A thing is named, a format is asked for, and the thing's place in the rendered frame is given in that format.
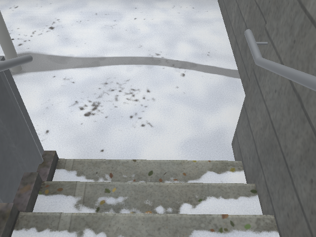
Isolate stairs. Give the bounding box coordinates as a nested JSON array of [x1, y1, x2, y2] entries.
[[11, 158, 280, 237]]

